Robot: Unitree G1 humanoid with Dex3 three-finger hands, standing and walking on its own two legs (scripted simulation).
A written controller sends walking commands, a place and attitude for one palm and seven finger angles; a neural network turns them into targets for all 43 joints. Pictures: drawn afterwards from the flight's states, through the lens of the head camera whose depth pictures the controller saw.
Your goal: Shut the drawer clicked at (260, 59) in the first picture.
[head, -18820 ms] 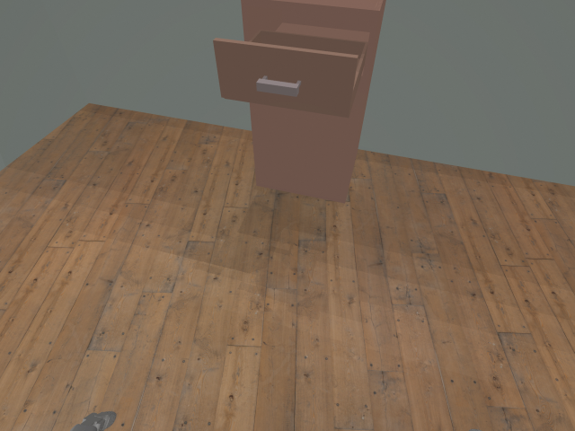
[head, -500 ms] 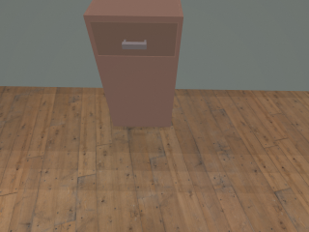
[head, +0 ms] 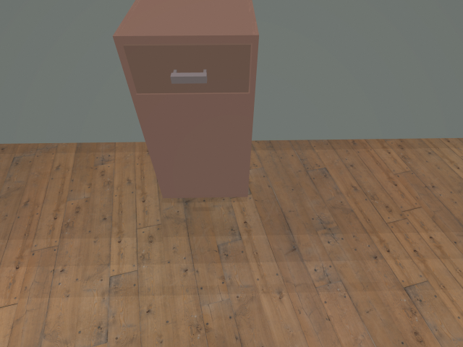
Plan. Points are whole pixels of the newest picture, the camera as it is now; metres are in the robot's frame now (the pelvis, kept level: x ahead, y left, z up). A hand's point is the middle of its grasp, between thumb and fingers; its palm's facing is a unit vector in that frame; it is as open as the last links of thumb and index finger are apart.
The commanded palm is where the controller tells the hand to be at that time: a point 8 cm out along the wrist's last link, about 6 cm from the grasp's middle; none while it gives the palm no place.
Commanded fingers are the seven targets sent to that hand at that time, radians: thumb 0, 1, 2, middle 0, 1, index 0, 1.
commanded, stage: let the arm hang, fingers relaxed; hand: left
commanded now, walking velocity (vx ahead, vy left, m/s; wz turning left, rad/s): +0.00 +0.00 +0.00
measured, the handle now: (189, 74) +0.95 +0.19 -0.02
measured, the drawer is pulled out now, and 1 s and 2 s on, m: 0.00 0.00 0.00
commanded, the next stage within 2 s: look to check the result in 0.06 s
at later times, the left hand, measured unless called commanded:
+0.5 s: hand out of the picture +0.02 +0.17 -0.17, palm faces +0.02 -0.97 -0.23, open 7.4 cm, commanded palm none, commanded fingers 0.00 0.90 0.90 -0.20 -0.30 -0.20 -0.30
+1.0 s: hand out of the picture +0.07 +0.19 -0.16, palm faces +0.01 -0.96 -0.28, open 7.4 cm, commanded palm none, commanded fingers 0.00 0.90 0.90 -0.20 -0.30 -0.20 -0.30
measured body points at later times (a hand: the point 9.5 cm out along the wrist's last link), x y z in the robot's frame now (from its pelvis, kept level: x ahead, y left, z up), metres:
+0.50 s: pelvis +0.01 -0.01 +0.00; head +0.02 -0.02 +0.45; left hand +0.02 +0.23 -0.15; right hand +0.01 -0.24 -0.16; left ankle +0.02 +0.11 -0.74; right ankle +0.01 -0.10 -0.74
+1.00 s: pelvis +0.02 -0.02 +0.00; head +0.03 -0.03 +0.45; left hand +0.07 +0.24 -0.14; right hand +0.04 -0.27 -0.16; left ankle +0.02 +0.11 -0.74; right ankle +0.01 -0.10 -0.74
